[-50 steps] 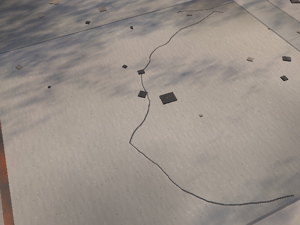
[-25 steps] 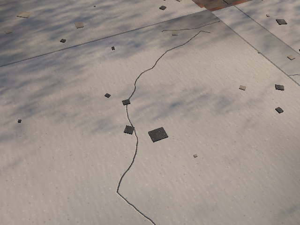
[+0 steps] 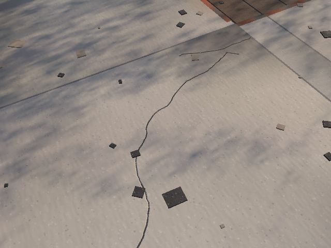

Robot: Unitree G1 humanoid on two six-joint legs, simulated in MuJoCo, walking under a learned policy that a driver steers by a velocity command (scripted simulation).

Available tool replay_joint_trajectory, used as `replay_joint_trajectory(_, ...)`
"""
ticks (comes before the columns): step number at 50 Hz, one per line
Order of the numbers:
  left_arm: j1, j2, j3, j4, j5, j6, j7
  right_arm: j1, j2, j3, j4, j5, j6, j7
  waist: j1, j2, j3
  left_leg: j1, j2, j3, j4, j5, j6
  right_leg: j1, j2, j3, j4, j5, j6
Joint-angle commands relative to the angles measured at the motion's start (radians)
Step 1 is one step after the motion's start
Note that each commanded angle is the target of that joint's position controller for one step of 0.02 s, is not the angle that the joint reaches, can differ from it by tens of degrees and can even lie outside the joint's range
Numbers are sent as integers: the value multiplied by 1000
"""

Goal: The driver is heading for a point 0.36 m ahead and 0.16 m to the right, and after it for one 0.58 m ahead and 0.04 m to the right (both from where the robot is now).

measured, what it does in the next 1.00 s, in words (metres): walks ahead, turning right: left foot, then right foot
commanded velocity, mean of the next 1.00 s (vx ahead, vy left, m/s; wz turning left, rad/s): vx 0.33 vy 0.00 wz -0.38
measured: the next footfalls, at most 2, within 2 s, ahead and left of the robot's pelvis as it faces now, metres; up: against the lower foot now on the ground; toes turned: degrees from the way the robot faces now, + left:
left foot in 0.32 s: +0.35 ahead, +0.14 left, +0.00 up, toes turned -13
right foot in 0.76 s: +0.46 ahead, -0.16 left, +0.00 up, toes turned -23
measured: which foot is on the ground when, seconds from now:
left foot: up 0.00-0.30, down 0.32-0.76, up 0.78-1.00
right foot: down 0.00-0.32, up 0.34-0.74, down 0.76-1.00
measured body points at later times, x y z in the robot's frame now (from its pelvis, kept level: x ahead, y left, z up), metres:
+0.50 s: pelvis +0.26 +0.04 +0.00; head +0.29 +0.05 +0.45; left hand +0.43 +0.30 -0.12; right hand +0.30 -0.25 -0.11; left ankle +0.31 +0.15 -0.74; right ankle +0.21 -0.09 -0.66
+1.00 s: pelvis +0.39 -0.03 -0.01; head +0.41 -0.05 +0.44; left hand +0.65 +0.13 -0.10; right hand +0.37 -0.33 -0.14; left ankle +0.45 +0.12 -0.71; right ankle +0.42 -0.15 -0.74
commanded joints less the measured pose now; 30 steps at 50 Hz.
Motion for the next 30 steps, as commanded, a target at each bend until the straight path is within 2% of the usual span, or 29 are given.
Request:
replay_joint_trajectory(1, -19, 143, 35, -66, -7, -20, 12, 17, -68, -20, -62, -14, 2, -9, -36, -99, -46, -113, 46, -34, -110, 78, -35, 86, -256, 305, -237, 108, -203)
replay_joint_trajectory(3, 11, 167, 45, -55, -11, -18, 25, -70, -60, -16, -91, -16, 5, -12, -15, -92, -16, -131, 34, -34, -255, 194, -57, 62, -237, 273, -252, 90, -190)
replay_joint_trajectory(6, 56, 183, 52, -41, -17, -10, 40, -182, -44, -9, -120, -10, -3, -4, 21, -99, -2, -67, -8, -31, -457, 367, -71, 29, -199, 233, -237, 59, -150)
replay_joint_trajectory(10, 121, 185, 56, -18, -29, 3, 47, -281, -58, -10, -155, 5, -15, 8, 50, -105, 0, -12, -37, -50, -574, 406, -70, 75, -221, 286, -179, 3, -132)
replay_joint_trajectory(13, 119, 187, 61, -21, -25, 15, 54, -262, -99, -24, -157, 9, -28, 15, 24, -130, -13, 57, -40, -64, -625, 313, -46, 133, -246, 359, -93, -8, -109)
replay_joint_trajectory(14, 112, 181, 60, -25, -22, 21, 55, -217, -110, -30, -146, 10, -33, 14, -2, -142, -27, 119, -43, -51, -645, 276, -30, 133, -238, 370, -49, 11, -98)
replay_joint_trajectory(15, 109, 152, 51, -32, -18, 24, 54, -128, -132, -44, -122, 6, -36, 10, -45, -138, -72, 249, -40, -39, -677, 252, -5, 110, -194, 357, 38, 37, -74)
replay_joint_trajectory(16, 102, 94, 30, -51, -9, 22, 49, 11, -177, -59, -103, -11, -41, 2, -107, -72, -191, 479, 80, -141, -656, 213, 51, 14, -128, 297, 272, -18, -41)
replay_joint_trajectory(17, 202, 23, 9, -83, -24, 10, 48, 127, -270, -87, -79, -19, -26, -4, -91, 198, -334, 833, 308, -511, -707, 35, 189, -321, 13, 143, 604, -307, 32)
replay_joint_trajectory(18, 218, 85, 16, -87, -39, 4, 49, 139, -212, -74, -70, -4, -18, 4, -90, 268, -327, 841, 364, -723, -786, -160, 223, -488, -31, 162, 794, -464, 42)
replay_joint_trajectory(19, 149, 163, 38, -86, -44, 7, 50, 86, -135, -53, -89, -1, -16, 5, -100, 155, -199, 728, 322, -599, -806, -184, 182, -532, -78, 181, 861, -383, 42)
replay_joint_trajectory(20, 98, 167, 42, -93, -38, 14, 52, 31, -105, -43, -97, -5, -13, 4, -86, 89, -126, 616, 282, -460, -816, -79, 152, -513, -114, 152, 862, -307, 48)
replay_joint_trajectory(21, 69, 156, 45, -101, -28, 18, 51, -13, -75, -34, -94, -8, -9, 5, -67, 70, -70, 519, 241, -361, -842, 23, 142, -488, -141, 144, 821, -248, 54)
replay_joint_trajectory(22, 63, 140, 47, -109, -26, 25, 46, -37, -60, -29, -91, -15, -9, 3, -44, 94, -45, 452, 216, -286, -866, 91, 134, -450, -169, 143, 788, -207, 55)
replay_joint_trajectory(24, 56, 102, 45, -121, -28, 43, 42, -65, -66, -33, -83, -20, -14, 1, -24, 91, -10, 365, 192, -157, -892, 347, 144, -393, -175, 114, 749, -183, 73)
replay_joint_trajectory(26, 35, 84, 41, -151, -19, 54, 43, -73, -101, -45, -70, -17, -16, -4, -8, 72, -12, 352, 197, -57, -880, 634, 165, -389, -171, 92, 666, -151, 97)
replay_joint_trajectory(27, 24, 75, 38, -163, -17, 56, 41, -77, -116, -51, -67, -14, -12, -9, -7, 70, -22, 355, 195, -13, -876, 699, 168, -380, -170, 78, 610, -108, 103)
replay_joint_trajectory(30, -38, 47, 24, -188, -11, 54, 24, -74, -133, -53, -56, -4, 8, -19, -26, 58, -51, 335, 161, 89, -867, 737, 161, -265, -144, 34, 403, 60, 93)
